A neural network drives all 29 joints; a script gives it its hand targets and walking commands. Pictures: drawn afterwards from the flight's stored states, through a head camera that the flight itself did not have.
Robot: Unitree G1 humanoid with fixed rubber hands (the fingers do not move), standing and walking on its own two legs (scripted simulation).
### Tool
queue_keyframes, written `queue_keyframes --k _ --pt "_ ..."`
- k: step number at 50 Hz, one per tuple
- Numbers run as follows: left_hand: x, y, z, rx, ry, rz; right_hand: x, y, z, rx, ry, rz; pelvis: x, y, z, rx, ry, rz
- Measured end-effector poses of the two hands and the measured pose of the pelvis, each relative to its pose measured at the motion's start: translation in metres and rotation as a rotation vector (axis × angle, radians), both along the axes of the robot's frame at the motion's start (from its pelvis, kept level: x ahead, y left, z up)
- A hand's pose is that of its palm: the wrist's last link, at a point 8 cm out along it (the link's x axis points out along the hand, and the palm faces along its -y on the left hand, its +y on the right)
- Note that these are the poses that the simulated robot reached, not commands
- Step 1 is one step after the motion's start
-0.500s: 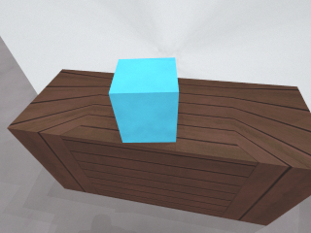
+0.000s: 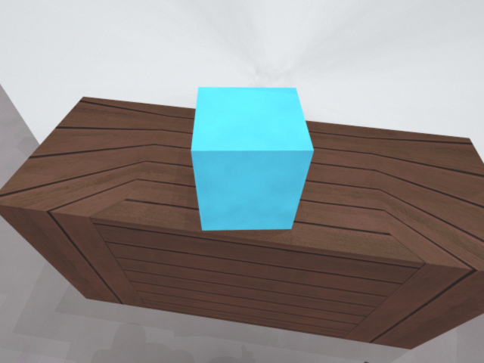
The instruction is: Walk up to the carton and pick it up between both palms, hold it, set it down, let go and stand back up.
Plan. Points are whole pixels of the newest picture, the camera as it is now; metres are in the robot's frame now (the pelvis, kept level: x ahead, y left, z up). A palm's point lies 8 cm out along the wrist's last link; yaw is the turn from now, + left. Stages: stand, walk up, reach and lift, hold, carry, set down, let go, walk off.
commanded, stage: walk up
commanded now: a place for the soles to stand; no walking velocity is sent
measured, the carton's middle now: (247, 161) +0.55 -0.02 +0.01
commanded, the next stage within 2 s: none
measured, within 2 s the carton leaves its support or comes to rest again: neither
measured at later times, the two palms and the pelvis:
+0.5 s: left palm out of the picture +0.02 +0.27 -0.12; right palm out of the picture +0.00 -0.23 -0.13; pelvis -0.01 +0.02 +0.01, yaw +0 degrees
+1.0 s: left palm out of the picture +0.01 +0.28 -0.13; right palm out of the picture +0.06 -0.23 -0.12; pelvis +0.01 +0.01 +0.00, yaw +4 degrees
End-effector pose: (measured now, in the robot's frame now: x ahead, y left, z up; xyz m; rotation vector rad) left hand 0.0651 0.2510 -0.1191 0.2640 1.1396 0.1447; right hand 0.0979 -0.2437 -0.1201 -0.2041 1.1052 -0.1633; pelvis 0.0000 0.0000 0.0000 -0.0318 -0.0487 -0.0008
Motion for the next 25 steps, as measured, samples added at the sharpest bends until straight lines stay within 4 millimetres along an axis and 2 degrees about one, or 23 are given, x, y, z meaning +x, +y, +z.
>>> queue_keyframes --k 5,8,11,13,17,19,21,25 --pt "-0.007 0.003 0.002 0.029 -0.033 0.0 -0.019 -0.01 -0.014 0.006 0.021 -0.008 -0.011 -0.003 -0.008 0.032 0.001 -0.018" --pt "-0.027 -0.005 0.006 0.018 -0.025 0.033 -0.036 -0.012 -0.018 0.023 0.065 0.0 -0.016 -0.005 -0.005 0.018 -0.015 -0.006" --pt "-0.05 -0.006 0.011 0.021 0.027 0.067 -0.055 -0.011 -0.013 0.04 0.107 -0.002 -0.014 -0.006 0.005 0.05 -0.001 -0.024" --pt "-0.058 -0.006 0.014 0.022 0.066 0.059 -0.069 -0.012 -0.01 0.043 0.136 -0.009 -0.015 -0.005 0.01 0.056 0.013 -0.028" --pt "-0.057 -0.002 0.013 0.0 0.086 0.039 -0.097 -0.009 -0.011 0.028 0.22 -0.007 -0.016 0.002 0.012 0.042 0.041 -0.016" --pt "-0.053 0.004 0.008 -0.007 0.093 0.033 -0.106 -0.003 -0.013 0.02 0.248 0.001 -0.015 0.008 0.008 0.026 0.049 -0.001" --pt "-0.05 0.011 0.005 -0.012 0.1 0.024 -0.108 0.006 -0.011 0.018 0.26 0.009 -0.014 0.013 0.009 0.04 0.044 0.007" --pt "-0.043 0.017 -0.001 -0.023 0.093 0.008 -0.098 0.018 -0.005 0.019 0.21 0.002 -0.007 0.017 0.009 0.041 0.038 0.0"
